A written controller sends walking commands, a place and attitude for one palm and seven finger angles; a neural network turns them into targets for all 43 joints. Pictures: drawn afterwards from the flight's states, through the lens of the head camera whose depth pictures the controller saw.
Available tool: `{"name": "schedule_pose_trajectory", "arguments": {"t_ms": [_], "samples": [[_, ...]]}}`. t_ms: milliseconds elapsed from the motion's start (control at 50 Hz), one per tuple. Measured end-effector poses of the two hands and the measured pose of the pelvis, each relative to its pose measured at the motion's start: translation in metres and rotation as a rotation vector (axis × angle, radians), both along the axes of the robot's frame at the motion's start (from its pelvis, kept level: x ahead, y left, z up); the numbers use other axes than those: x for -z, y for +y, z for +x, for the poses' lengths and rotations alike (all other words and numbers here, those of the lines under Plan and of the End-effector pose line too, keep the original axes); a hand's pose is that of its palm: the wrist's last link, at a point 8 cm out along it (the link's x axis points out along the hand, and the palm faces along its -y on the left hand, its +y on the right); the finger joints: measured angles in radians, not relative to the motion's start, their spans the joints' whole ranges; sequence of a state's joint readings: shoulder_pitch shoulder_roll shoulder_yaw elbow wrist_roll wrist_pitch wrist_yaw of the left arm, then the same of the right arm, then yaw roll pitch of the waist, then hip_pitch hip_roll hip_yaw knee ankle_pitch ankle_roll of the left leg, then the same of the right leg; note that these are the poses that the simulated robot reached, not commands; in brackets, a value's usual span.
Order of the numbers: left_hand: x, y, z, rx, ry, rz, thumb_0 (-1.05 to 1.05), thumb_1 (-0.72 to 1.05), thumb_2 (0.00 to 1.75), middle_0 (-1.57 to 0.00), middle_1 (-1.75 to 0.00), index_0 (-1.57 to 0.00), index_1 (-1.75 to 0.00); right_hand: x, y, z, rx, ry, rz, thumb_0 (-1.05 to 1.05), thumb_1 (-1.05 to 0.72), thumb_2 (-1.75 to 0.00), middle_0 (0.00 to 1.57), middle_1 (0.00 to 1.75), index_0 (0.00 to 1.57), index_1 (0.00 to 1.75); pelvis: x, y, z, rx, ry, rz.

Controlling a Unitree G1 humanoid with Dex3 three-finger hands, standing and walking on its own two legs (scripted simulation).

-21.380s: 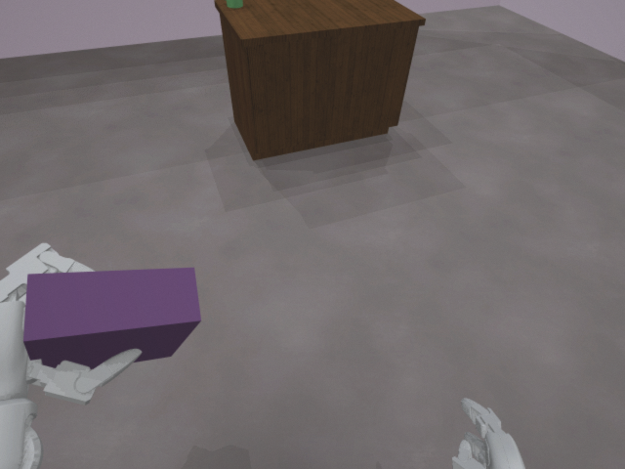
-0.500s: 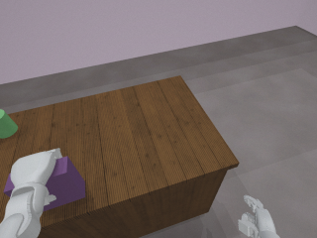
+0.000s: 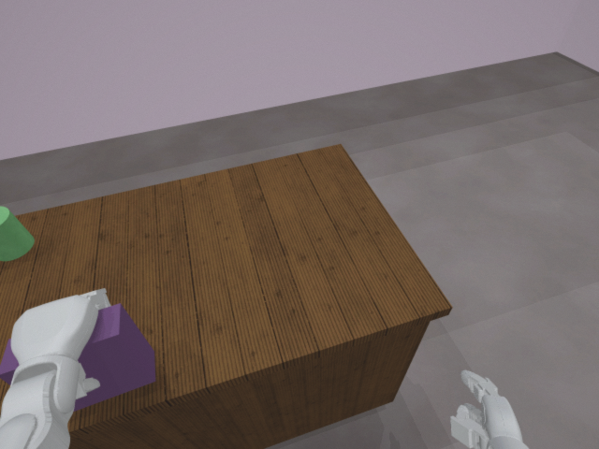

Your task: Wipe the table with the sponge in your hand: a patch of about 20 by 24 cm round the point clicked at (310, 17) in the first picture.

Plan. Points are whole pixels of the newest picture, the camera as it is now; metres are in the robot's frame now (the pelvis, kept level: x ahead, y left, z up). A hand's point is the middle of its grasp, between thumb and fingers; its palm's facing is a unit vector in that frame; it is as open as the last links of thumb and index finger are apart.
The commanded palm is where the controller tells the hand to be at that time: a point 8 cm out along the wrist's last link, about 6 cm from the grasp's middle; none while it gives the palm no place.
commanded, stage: lower the sponge onto the table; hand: left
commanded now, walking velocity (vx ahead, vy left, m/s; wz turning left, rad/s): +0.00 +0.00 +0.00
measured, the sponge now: (94, 369) +0.19 +0.34 -0.03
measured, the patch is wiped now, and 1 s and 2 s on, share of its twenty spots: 0.00 0.00 0.45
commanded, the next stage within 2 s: wipe forward along the first lane in 0.94 s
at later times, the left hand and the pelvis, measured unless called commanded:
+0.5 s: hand (94, 353) +0.20 +0.34 +0.00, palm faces -0.11 -0.07 -0.99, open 9.8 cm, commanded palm +0.19 +0.33 +0.05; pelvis -0.01 +0.00 +0.00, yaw +0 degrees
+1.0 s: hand (97, 355) +0.20 +0.34 -0.01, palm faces -0.11 -0.06 -0.99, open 9.8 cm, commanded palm +0.19 +0.33 +0.03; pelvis -0.01 +0.00 -0.01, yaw +0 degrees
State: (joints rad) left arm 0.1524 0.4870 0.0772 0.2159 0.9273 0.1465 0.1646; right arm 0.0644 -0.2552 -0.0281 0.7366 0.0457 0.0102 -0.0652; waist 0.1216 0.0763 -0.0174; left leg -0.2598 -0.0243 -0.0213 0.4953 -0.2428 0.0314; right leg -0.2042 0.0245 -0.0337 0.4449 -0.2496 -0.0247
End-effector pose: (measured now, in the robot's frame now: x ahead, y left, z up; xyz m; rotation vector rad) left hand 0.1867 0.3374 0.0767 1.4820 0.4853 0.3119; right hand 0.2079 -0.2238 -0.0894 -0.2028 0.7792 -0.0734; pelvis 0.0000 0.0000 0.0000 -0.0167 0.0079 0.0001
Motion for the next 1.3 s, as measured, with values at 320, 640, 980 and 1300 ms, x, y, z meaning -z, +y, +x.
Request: {"name": "schedule_pose_trajectory", "arguments": {"t_ms": [320, 640, 980, 1300], "samples": [[0.014, -0.008, 0.002, 0.025, -0.014, 0.003, 0.00, -0.46, 1.02, -0.77, -1.35, -0.76, -1.35, 0.006, 0.002, -0.015, 0.018, 0.019, 0.006, 0.02, -0.91, -0.90, 0.20, 0.30, 0.20, 0.30, 0.002, 0.003, -0.008, 0.001, 0.012, -0.002], [0.030, -0.011, 0.006, 0.020, 0.020, 0.001, 0.00, -0.46, 1.02, -0.77, -1.35, -0.76, -1.35, 0.011, -0.008, -0.028, 0.045, 0.048, -0.005, 0.02, -0.91, -0.90, 0.20, 0.30, 0.20, 0.30, 0.005, -0.001, -0.009, 0.005, 0.028, -0.001], [0.035, -0.007, 0.006, 0.000, 0.016, 0.019, 0.01, -0.45, 1.02, -0.76, -1.36, -0.75, -1.36, 0.015, -0.019, -0.030, 0.068, 0.063, -0.009, 0.02, -0.91, -0.90, 0.20, 0.30, 0.20, 0.30, 0.007, -0.002, -0.006, 0.005, 0.055, -0.003], [0.035, 0.005, 0.029, -0.015, 0.029, 0.048, 0.01, -0.46, 1.03, -0.77, -1.35, -0.76, -1.35, 0.026, -0.017, -0.039, 0.067, 0.111, -0.011, 0.01, -0.91, -0.90, 0.20, 0.30, 0.20, 0.30, 0.012, -0.004, -0.011, -0.006, 0.097, -0.006]]}}
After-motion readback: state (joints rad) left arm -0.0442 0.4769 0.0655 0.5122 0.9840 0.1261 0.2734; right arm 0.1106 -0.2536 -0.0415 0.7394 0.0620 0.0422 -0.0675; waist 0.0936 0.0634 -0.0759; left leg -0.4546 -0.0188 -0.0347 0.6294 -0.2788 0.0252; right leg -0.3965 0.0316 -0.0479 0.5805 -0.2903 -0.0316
